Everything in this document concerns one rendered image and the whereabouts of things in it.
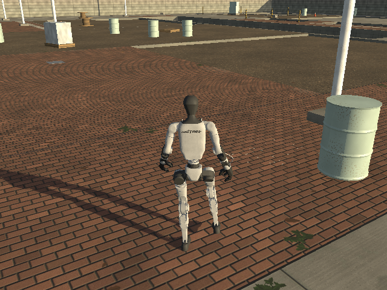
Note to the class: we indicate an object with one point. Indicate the robot left upper arm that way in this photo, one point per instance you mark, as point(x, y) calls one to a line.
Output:
point(173, 127)

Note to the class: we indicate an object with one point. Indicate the robot right hand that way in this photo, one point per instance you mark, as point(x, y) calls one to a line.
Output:
point(227, 172)

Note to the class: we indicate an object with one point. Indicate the right robot forearm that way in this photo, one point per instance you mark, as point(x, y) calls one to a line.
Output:
point(223, 159)

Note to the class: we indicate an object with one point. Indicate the robot head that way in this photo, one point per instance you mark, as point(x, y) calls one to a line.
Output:
point(191, 105)

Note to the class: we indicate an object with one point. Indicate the robot left hand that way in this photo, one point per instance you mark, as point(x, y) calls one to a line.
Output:
point(165, 169)

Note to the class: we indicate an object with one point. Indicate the robot right upper arm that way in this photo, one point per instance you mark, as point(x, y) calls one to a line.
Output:
point(210, 126)

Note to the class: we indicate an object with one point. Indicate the left robot forearm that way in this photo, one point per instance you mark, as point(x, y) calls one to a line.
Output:
point(164, 157)

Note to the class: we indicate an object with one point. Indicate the right robot thigh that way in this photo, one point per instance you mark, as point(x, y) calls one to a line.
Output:
point(208, 176)

